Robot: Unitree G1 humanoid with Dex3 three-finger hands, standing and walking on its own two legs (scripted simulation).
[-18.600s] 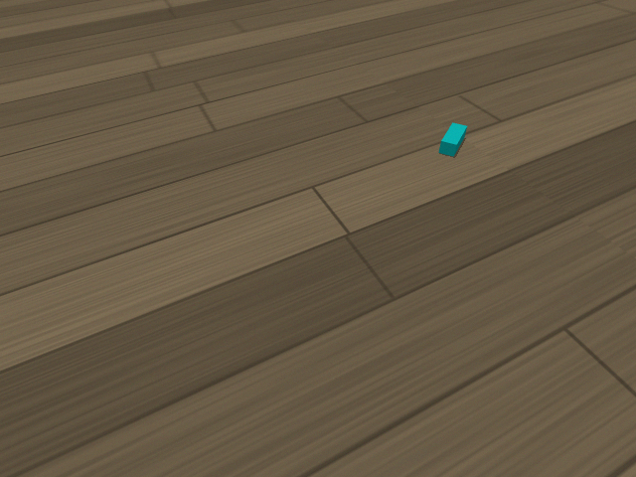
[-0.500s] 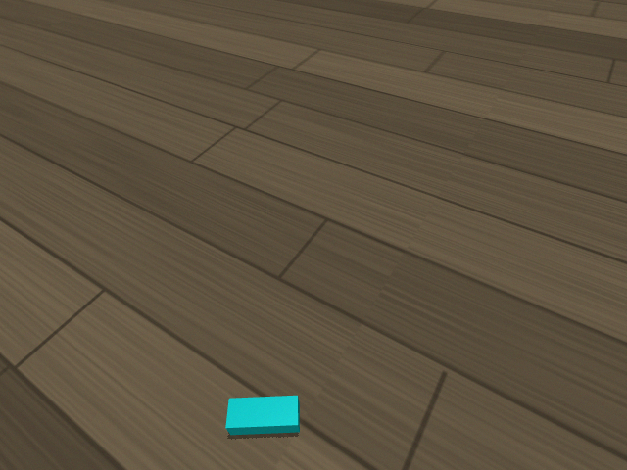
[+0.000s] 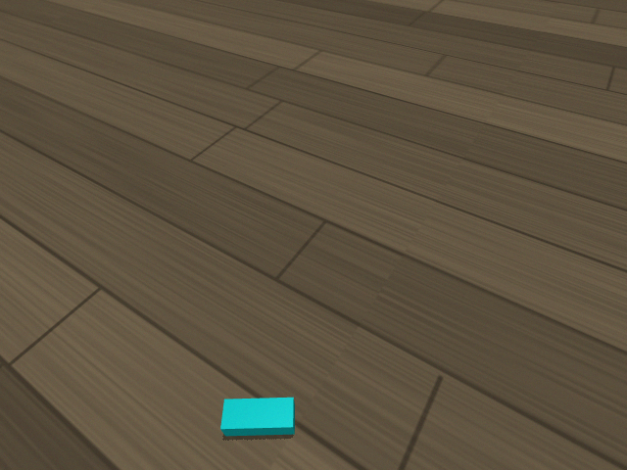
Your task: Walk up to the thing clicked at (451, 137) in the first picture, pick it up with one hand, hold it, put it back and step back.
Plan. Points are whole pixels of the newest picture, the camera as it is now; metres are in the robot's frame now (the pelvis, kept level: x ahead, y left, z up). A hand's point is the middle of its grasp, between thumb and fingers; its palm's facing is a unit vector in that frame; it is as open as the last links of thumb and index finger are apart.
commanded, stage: stand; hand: left
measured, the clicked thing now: (259, 416) +0.43 +0.20 -0.74
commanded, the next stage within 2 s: none
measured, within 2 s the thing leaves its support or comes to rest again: neither
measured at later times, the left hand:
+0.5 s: hand out of the picture +0.06 +0.26 -0.16, palm faces -0.02 -0.94 -0.35, open 7.4 cm
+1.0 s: hand out of the picture +0.06 +0.26 -0.16, palm faces -0.02 -0.94 -0.34, open 7.4 cm
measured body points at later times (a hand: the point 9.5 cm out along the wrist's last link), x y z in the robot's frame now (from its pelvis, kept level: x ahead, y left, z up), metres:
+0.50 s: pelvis -0.01 +0.00 +0.00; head +0.01 +0.00 +0.45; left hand +0.06 +0.30 -0.13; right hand +0.08 -0.30 -0.13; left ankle +0.00 +0.13 -0.75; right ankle -0.01 -0.16 -0.75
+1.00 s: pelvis -0.01 +0.00 +0.00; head +0.00 +0.01 +0.45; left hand +0.06 +0.31 -0.13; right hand +0.07 -0.30 -0.13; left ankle +0.00 +0.13 -0.75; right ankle -0.01 -0.16 -0.75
